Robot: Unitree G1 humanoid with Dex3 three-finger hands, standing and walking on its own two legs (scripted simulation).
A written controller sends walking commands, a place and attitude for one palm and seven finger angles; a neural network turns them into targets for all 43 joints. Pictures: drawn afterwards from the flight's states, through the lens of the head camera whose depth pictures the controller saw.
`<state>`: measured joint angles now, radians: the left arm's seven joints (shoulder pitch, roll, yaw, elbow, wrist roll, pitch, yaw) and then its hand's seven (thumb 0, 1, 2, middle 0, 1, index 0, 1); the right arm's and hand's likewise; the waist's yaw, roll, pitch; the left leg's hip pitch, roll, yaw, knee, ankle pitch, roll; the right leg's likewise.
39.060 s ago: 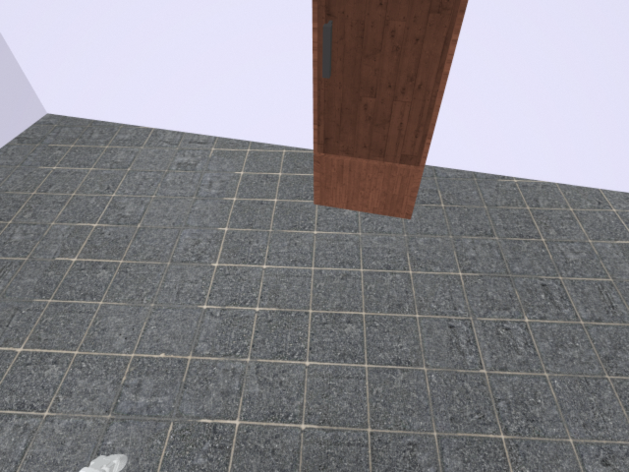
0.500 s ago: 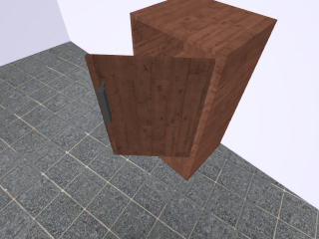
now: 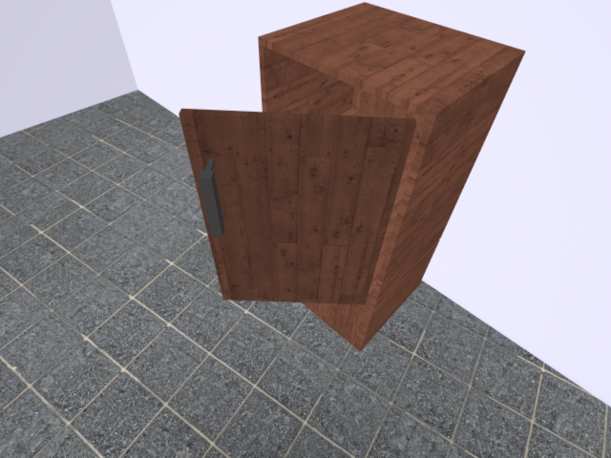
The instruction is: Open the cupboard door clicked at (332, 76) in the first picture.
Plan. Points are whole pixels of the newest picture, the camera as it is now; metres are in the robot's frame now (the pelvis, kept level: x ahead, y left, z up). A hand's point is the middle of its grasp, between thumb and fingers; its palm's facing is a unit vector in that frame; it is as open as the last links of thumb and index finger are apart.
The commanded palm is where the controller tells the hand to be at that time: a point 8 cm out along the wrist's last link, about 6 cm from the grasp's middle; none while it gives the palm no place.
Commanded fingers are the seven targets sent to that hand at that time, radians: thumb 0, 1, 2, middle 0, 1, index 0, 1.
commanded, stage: come to a stop and stand still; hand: left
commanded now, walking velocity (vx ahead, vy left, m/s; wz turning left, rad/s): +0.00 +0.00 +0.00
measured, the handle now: (214, 198) +0.58 +0.21 -0.03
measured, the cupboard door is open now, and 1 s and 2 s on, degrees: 42 42 42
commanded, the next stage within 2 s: look again from close up in 0.28 s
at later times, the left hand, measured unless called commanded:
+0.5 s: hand out of the picture -0.05 +0.16 -0.17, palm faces +0.04 -0.99 -0.16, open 7.3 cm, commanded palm none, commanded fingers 0.00 0.90 0.90 -0.20 -0.30 -0.20 -0.30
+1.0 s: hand out of the picture -0.04 +0.16 -0.17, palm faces +0.04 -0.99 -0.16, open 7.3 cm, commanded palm none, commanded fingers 0.00 0.90 0.90 -0.20 -0.30 -0.20 -0.30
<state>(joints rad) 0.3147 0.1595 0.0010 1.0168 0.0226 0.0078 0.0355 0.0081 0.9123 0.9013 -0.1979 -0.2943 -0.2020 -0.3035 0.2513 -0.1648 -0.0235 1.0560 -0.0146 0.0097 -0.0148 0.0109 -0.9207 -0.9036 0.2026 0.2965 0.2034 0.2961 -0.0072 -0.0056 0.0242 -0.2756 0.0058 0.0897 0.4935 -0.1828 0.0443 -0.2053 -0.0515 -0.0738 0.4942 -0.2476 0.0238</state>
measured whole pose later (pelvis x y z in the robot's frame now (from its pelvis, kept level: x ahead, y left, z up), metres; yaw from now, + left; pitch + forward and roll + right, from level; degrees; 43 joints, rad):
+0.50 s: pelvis -0.01 +0.01 +0.00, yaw +0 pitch -2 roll -1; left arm 0.39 0.12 0.01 1.08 0.03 0.00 0.04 0.01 0.91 0.90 -0.20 -0.29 -0.20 -0.30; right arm 0.29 -0.12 -0.03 1.12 -0.01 0.02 -0.02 0.01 -0.91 -0.90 0.20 0.30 0.20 0.30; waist 0.00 0.00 0.03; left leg -0.29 0.00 0.10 0.45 -0.14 0.06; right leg -0.22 -0.06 -0.07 0.46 -0.21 0.03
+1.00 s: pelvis -0.01 +0.01 +0.00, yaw -1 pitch -1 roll -1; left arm 0.38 0.11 0.02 1.08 0.03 -0.01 0.04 0.01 0.91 0.90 -0.20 -0.29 -0.20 -0.30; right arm 0.30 -0.11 -0.03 1.12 -0.01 0.01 -0.02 0.01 -0.91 -0.90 0.20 0.30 0.20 0.30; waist 0.00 0.00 0.02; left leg -0.28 -0.01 0.11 0.44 -0.14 0.06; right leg -0.23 -0.06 -0.06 0.45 -0.20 0.04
